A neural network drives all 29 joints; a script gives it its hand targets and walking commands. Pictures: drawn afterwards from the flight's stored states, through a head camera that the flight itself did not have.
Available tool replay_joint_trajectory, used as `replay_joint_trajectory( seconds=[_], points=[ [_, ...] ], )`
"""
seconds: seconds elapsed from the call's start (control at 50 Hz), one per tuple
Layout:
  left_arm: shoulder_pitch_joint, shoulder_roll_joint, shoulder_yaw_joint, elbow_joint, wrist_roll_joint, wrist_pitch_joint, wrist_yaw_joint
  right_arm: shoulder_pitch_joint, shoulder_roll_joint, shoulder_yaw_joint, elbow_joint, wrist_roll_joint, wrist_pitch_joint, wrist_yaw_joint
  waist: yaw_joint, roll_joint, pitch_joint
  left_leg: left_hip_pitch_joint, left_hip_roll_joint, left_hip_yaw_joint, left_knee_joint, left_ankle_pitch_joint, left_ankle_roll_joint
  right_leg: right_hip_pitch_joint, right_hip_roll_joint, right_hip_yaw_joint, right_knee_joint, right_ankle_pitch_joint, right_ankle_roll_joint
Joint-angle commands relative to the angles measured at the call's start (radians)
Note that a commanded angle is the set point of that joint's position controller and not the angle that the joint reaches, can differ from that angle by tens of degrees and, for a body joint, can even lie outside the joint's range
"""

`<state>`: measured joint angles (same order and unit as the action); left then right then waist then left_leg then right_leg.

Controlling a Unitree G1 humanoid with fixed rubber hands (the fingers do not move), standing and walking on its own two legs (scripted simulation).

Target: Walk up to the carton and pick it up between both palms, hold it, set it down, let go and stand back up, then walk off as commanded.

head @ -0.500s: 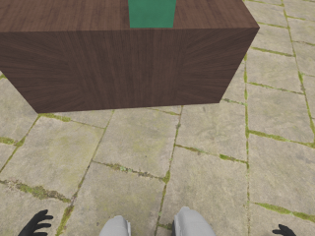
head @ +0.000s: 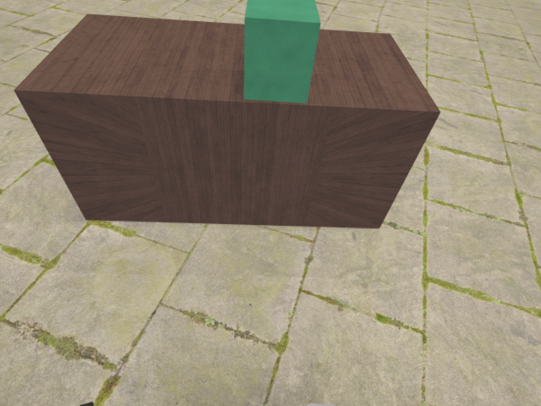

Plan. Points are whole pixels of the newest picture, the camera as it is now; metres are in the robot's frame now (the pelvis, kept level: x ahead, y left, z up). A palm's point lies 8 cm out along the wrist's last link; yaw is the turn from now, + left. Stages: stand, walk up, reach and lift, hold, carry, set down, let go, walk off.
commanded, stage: walk off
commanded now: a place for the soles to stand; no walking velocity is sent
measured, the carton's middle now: (278, 50) +1.12 -0.03 +0.01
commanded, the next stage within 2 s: stand in 1.28 s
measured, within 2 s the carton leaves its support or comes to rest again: neither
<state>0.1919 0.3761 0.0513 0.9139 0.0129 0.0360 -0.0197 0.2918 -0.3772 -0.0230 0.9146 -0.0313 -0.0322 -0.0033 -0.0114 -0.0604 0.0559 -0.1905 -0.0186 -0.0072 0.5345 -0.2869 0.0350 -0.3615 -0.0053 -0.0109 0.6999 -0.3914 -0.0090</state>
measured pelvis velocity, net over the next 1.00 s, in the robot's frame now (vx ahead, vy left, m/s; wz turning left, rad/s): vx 0.05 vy -0.02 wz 0.04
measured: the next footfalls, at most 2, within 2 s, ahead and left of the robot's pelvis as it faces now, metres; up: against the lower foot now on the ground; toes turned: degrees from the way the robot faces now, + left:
none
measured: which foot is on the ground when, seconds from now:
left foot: down 0.00-1.00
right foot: down 0.00-1.00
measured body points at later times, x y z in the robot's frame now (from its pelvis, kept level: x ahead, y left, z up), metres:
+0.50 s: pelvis +0.01 -0.01 +0.01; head +0.01 -0.01 +0.46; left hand +0.11 +0.30 -0.11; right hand +0.10 -0.32 -0.11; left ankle +0.01 +0.11 -0.73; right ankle +0.05 -0.15 -0.73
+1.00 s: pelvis +0.05 -0.02 +0.00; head +0.07 -0.03 +0.45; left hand +0.16 +0.29 -0.11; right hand +0.16 -0.32 -0.12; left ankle +0.01 +0.11 -0.73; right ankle +0.05 -0.15 -0.73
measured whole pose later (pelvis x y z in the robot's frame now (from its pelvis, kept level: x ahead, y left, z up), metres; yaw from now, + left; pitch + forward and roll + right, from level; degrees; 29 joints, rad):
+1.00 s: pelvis +0.05 -0.02 +0.00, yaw +2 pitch -2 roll +0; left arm 0.09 0.36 0.03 0.99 0.02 -0.03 0.01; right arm 0.13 -0.35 -0.03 0.98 -0.01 0.00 0.01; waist -0.01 0.01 0.08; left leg -0.12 -0.01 -0.05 0.48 -0.32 -0.01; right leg -0.18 -0.04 -0.05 0.50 -0.28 0.01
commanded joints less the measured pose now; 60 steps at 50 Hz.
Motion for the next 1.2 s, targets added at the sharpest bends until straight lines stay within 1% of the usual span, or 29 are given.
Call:
replay_joint_trajectory(
  seconds=[0.0, 0.02, 0.04, 0.08, 0.1, 0.12, 0.14, 0.18, 0.24, 0.26, 0.32, 0.38, 0.42, 0.44, 0.48, 0.5, 0.54, 0.66, 0.74, 0.78, 0.8, 0.82, 0.88, 0.96, 1.0, 1.04, 1.1, 1.14, 1.18],
  points=[
    [-0.015, 0.164, 0.055, -0.054, -0.003, -0.045, 0.002, -0.132, -0.223, -0.062, -0.071, 0.01, -0.018, -0.006, 0.031, 0.257, 0.002, -0.044, 0.193, -0.166, -0.211, 0.006, 0.072, 0.054, -0.022, 0.028, -0.1, 0.064, 0.007],
    [-0.062, 0.16, 0.049, -0.069, -0.006, -0.049, 0.001, -0.119, -0.219, -0.064, -0.074, 0.01, -0.017, -0.008, 0.003, 0.201, 0.028, -0.064, 0.163, -0.151, -0.177, 0.043, 0.062, 0.114, -0.031, 0.01, -0.219, 0.114, 0.012],
    [-0.058, 0.165, 0.043, -0.065, -0.007, -0.062, 0.009, -0.159, -0.233, -0.062, -0.077, 0.014, -0.007, 0.003, 0.024, 0.191, 0.017, -0.072, 0.156, -0.138, -0.146, 0.081, 0.056, 0.178, -0.029, 0.014, -0.294, 0.17, 0.015],
    [-0.057, 0.185, 0.05, -0.058, 0.006, -0.082, 0.027, -0.087, -0.183, -0.049, -0.063, 0.02, -0.006, 0.004, 0.013, 0.126, -0.058, -0.074, 0.128, -0.107, -0.073, 0.281, 0.043, 0.297, -0.067, 0.067, -0.33, 0.223, -0.021],
    [-0.019, 0.219, 0.049, -0.055, 0.011, -0.091, 0.033, -0.101, -0.152, -0.04, -0.081, 0.027, -0.004, 0.008, 0.014, 0.091, -0.088, -0.098, 0.09, -0.076, -0.031, 0.183, 0.031, 0.285, -0.15, 0.17, -0.349, 0.249, -0.042],
    [-0.053, 0.24, 0.047, -0.043, 0.018, -0.102, 0.038, -0.073, -0.145, -0.045, -0.062, 0.025, 0.012, 0.015, -0.003, -0.011, -0.092, -0.146, 0.039, -0.09, -0.028, -0.027, 0.009, 0.245, -0.21, 0.273, -0.415, 0.009, -0.072],
    [-0.083, 0.28, 0.055, -0.033, 0.015, -0.085, 0.03, -0.088, -0.177, -0.062, -0.047, 0.024, 0.018, 0.007, 0.007, -0.06, -0.051, -0.04, 0.015, -0.062, 0.027, -0.117, -0.001, 0.1, -0.252, 0.28, -0.437, -0.106, -0.123],
    [-0.114, 0.255, 0.037, -0.058, 0.01, -0.086, 0.026, -0.092, -0.191, -0.063, -0.031, 0.018, 0.01, 0.011, -0.04, -0.011, -0.028, 0.07, 0.056, -0.075, -0.08, -0.077, 0.009, 0.01, -0.195, 0.212, -0.409, -0.085, -0.095],
    [-0.128, 0.215, 0.027, -0.019, 0.006, -0.091, 0.023, -0.102, -0.203, -0.059, -0.028, 0.023, 0.007, 0.019, -0.022, -0.049, -0.067, 0.084, 0.102, -0.156, -0.133, 0.007, 0.022, 0.046, -0.118, 0.121, -0.382, -0.045, -0.03],
    [-0.114, 0.201, 0.03, -0.015, 0.005, -0.09, 0.021, -0.114, -0.214, -0.059, -0.026, 0.03, 0.002, 0.021, -0.012, -0.019, -0.036, -0.033, 0.13, -0.215, -0.205, -0.133, 0.022, 0.1, -0.081, 0.066, -0.359, -0.112, -0.018],
    [-0.132, 0.215, 0.035, -0.011, 0.007, -0.098, 0.02, -0.17, -0.191, -0.048, 0.006, 0.022, 0.005, 0.025, -0.008, -0.075, 0.014, 0.008, 0.07, -0.108, -0.142, -0.022, 0.012, 0.089, -0.14, 0.153, -0.448, -0.121, -0.047],
    [-0.137, 0.186, 0.029, 0.001, -0.002, -0.093, 0.021, -0.164, -0.185, -0.046, 0.028, 0.012, 0.002, 0.021, -0.016, 0.023, -0.003, 0.004, 0.089, -0.138, -0.183, 0.001, 0.014, 0.095, -0.12, 0.125, -0.436, -0.074, -0.031],
    [-0.131, 0.198, 0.033, 0.004, 0.001, -0.092, 0.017, -0.138, -0.208, -0.045, 0.023, 0.016, -0.003, 0.024, -0.015, 0.008, -0.014, 0.013, 0.089, -0.144, -0.181, -0.039, 0.016, 0.11, -0.103, 0.096, -0.435, -0.074, -0.029],
    [-0.144, 0.174, 0.024, 0.015, -0.005, -0.088, 0.018, -0.144, -0.192, -0.037, 0.023, 0.012, -0.005, 0.018, -0.006, 0.073, 0.019, -0.033, 0.104, -0.159, -0.226, -0.082, 0.01, 0.093, -0.095, 0.089, -0.392, -0.025, -0.024],
    [-0.135, 0.177, 0.028, 0.007, -0.001, -0.091, 0.021, -0.161, -0.169, -0.029, 0.019, 0.019, -0.01, 0.02, 0.008, 0.065, 0.0, -0.078, 0.116, -0.151, -0.208, 0.031, 0.025, 0.191, -0.105, 0.084, -0.375, 0.082, -0.022],
    [-0.127, 0.193, 0.034, 0.006, 0.0, -0.097, 0.025, -0.168, -0.165, -0.036, 0.022, 0.018, -0.009, 0.019, -0.003, 0.101, -0.049, -0.027, 0.112, -0.127, -0.197, 0.143, -0.008, 0.228, -0.12, 0.101, -0.356, 0.144, -0.046],
    [-0.109, 0.196, 0.027, -0.021, -0.01, -0.094, 0.029, -0.134, -0.174, -0.029, 0.008, 0.025, -0.022, 0.016, 0.009, 0.07, -0.09, 0.001, 0.151, -0.168, -0.208, 0.23, -0.007, 0.228, -0.1, 0.037, -0.286, 0.23, -0.037],
    [-0.127, 0.188, 0.029, -0.005, -0.013, -0.083, 0.03, -0.159, -0.163, -0.036, 0.019, 0.017, -0.015, 0.009, 0.012, 0.145, -0.075, 0.042, 0.121, -0.096, -0.171, 0.316, -0.001, 0.225, -0.111, 0.05, -0.283, 0.311, -0.043],
    [-0.125, 0.209, 0.027, -0.005, -0.009, -0.086, 0.034, -0.155, -0.173, -0.047, 0.008, 0.02, -0.013, 0.002, 0.006, 0.123, -0.092, 0.048, 0.124, -0.094, -0.122, 0.525, -0.004, 0.26, -0.11, 0.013, -0.235, 0.445, -0.043],
    [-0.12, 0.193, 0.031, 0.004, -0.006, -0.079, 0.04, -0.142, -0.165, -0.043, 0.016, 0.017, -0.005, -0.001, 0.018, 0.089, -0.125, 0.067, 0.11, -0.048, -0.084, 0.502, 0.016, 0.297, -0.111, 0.012, -0.243, 0.521, -0.045],
    [-0.103, 0.203, 0.033, -0.001, -0.004, -0.077, 0.04, -0.13, -0.165, -0.048, 0.001, 0.027, 0.0, 0.001, 0.005, 0.118, -0.139, 0.092, 0.102, -0.084, -0.113, 0.495, -0.007, 0.286, -0.106, 0.027, -0.222, 0.505, -0.047],
    [-0.122, 0.21, 0.028, 0.012, -0.01, -0.076, 0.04, -0.155, -0.166, -0.046, 0.014, 0.022, -0.002, -0.002, 0.014, 0.059, -0.109, 0.058, 0.116, -0.064, -0.103, 0.454, 0.003, 0.279, -0.11, 0.009, -0.233, 0.495, -0.039],
    [-0.129, 0.209, 0.039, 0.016, 0.002, -0.085, 0.042, -0.141, -0.151, -0.046, 0.015, 0.023, 0.01, 0.002, 0.007, 0.021, -0.162, 0.045, 0.07, -0.037, -0.052, 0.463, 0.006, 0.356, -0.138, 0.053, -0.236, 0.659, -0.069],
    [-0.143, 0.217, 0.031, 0.025, 0.001, -0.08, 0.042, -0.169, -0.152, -0.052, 0.01, 0.028, 0.009, 0.002, -0.006, -0.041, -0.078, 0.057, 0.078, -0.059, -0.092, 0.318, -0.005, 0.253, -0.158, 0.068, -0.261, 0.525, -0.064],
    [-0.146, 0.206, 0.028, 0.014, 0.0, -0.079, 0.045, -0.159, -0.159, -0.048, 0.017, 0.025, 0.015, 0.005, 0.004, 0.052, -0.075, 0.05, 0.081, -0.061, -0.089, 0.377, -0.003, 0.243, -0.14, 0.041, -0.267, 0.471, -0.052],
    [-0.17, 0.204, 0.029, 0.012, -0.001, -0.075, 0.039, -0.197, -0.166, -0.048, -0.001, 0.026, 0.014, 0.006, 0.001, 0.021, -0.095, 0.074, 0.109, -0.13, -0.137, 0.355, 0.006, 0.227, -0.101, 0.012, -0.259, 0.363, -0.029],
    [-0.182, 0.198, 0.029, 0.015, -0.006, -0.075, 0.036, -0.165, -0.167, -0.046, 0.018, 0.025, 0.012, 0.007, -0.006, 0.032, -0.138, 0.082, 0.089, -0.084, -0.123, 0.376, -0.006, 0.275, -0.124, 0.02, -0.279, 0.35, -0.04],
    [-0.171, 0.199, 0.028, 0.015, -0.006, -0.073, 0.036, -0.214, -0.155, -0.041, 0.007, 0.022, 0.009, 0.001, 0.019, 0.027, -0.059, 0.075, 0.095, -0.093, -0.135, 0.327, -0.001, 0.198, -0.122, 0.043, -0.315, 0.305, -0.037],
    [-0.168, 0.195, 0.026, 0.036, -0.009, -0.071, 0.036, -0.198, -0.175, -0.046, 0.023, 0.026, 0.006, 0.006, 0.004, 0.063, -0.058, 0.089, 0.118, -0.131, -0.177, 0.35, -0.021, 0.218, -0.103, 0.022, -0.302, 0.274, -0.026]
  ],
)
